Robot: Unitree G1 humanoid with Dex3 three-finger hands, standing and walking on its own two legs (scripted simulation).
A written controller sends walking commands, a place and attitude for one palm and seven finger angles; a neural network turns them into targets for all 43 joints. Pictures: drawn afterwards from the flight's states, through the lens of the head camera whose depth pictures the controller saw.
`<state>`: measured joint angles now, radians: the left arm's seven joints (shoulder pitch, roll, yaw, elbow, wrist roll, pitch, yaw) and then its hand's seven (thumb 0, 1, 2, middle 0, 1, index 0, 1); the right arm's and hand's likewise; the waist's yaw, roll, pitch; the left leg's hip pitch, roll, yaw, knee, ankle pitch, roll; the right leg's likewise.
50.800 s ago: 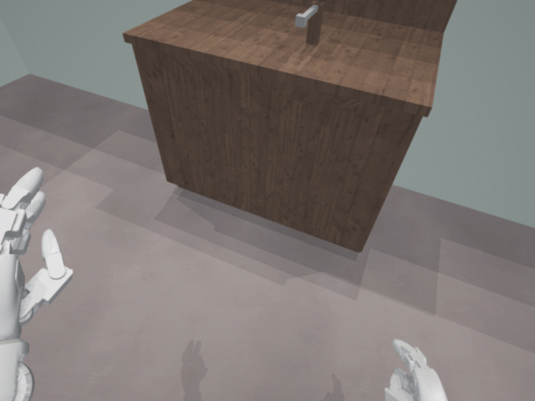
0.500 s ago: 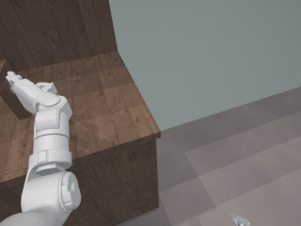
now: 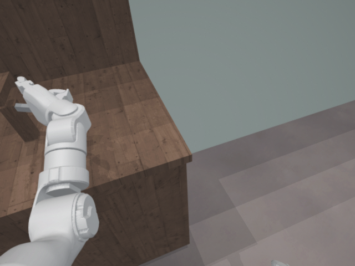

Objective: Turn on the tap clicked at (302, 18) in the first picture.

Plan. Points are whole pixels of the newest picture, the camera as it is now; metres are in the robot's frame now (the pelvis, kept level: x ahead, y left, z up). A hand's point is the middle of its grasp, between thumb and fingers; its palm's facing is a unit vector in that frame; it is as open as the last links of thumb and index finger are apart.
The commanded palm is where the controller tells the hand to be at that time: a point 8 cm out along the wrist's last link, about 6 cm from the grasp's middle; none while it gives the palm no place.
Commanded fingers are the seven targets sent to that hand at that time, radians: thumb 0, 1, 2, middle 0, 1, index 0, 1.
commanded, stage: lift the hand up off the lever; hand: left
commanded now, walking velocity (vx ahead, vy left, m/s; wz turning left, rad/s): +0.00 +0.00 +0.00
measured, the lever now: (62, 110) +0.45 +0.32 +0.15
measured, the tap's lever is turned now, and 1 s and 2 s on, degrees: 60 60 57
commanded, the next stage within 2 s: draw the hand back beside the body in 0.64 s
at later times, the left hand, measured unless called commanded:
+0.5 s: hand (57, 92) +0.41 +0.28 +0.23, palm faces +0.82 -0.57 -0.01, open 7.8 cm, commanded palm +0.35 +0.29 +0.23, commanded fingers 0.00 0.90 0.90 -0.15 -0.15 -0.15 -0.15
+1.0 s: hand (75, 113) +0.37 +0.23 +0.21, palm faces +0.40 -0.91 -0.06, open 7.8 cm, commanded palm +0.31 +0.28 +0.22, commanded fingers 0.00 0.90 0.90 -0.16 -0.19 -0.16 -0.19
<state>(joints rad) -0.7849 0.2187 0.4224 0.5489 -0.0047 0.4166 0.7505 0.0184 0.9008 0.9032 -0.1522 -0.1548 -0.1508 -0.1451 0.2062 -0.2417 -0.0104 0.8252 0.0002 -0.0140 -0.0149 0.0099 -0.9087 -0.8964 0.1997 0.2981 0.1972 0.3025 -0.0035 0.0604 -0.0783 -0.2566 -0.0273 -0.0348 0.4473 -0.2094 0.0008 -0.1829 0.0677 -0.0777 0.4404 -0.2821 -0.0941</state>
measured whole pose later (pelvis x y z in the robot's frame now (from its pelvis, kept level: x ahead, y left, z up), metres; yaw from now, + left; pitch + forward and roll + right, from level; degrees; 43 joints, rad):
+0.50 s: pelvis +0.01 +0.00 +0.00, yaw +0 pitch +0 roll +1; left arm -0.71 0.22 0.41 0.39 -0.05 0.52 0.70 0.02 0.90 0.90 -0.15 -0.15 -0.15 -0.15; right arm 0.14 -0.24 0.00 0.80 0.03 0.01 -0.02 0.01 -0.91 -0.90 0.20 0.30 0.20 0.30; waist 0.03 0.05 -0.08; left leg -0.19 -0.03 -0.03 0.41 -0.21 0.01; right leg -0.12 0.06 -0.07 0.40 -0.29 -0.09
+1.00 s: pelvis +0.01 +0.00 +0.01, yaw -4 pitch -4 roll +1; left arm -0.34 0.33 0.34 0.11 -0.18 0.48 0.18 0.01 0.90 0.90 -0.16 -0.17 -0.16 -0.16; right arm 0.16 -0.25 0.03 0.72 0.05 0.08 -0.09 0.01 -0.91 -0.90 0.20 0.30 0.20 0.30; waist 0.00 0.05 -0.06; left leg -0.10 -0.01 0.02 0.36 -0.20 0.00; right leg -0.05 0.08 -0.01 0.36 -0.25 -0.09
